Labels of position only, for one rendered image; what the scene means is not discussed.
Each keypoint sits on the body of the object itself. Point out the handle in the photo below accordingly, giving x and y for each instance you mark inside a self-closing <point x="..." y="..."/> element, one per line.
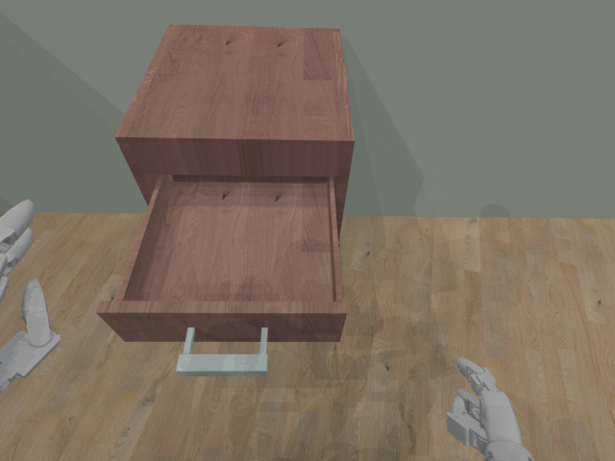
<point x="222" y="364"/>

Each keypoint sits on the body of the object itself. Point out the left robot hand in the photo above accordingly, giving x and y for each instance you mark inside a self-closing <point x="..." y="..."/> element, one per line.
<point x="25" y="351"/>

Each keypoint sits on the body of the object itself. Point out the right robot forearm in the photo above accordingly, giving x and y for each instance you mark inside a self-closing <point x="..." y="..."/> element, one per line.
<point x="506" y="451"/>

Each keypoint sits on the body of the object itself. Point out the cabinet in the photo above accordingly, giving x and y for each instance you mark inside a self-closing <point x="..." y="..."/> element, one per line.
<point x="242" y="101"/>

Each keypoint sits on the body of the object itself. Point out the drawer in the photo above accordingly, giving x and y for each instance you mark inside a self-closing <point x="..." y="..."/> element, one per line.
<point x="229" y="255"/>

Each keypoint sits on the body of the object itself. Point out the right robot hand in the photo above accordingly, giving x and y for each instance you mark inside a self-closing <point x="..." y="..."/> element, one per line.
<point x="491" y="417"/>

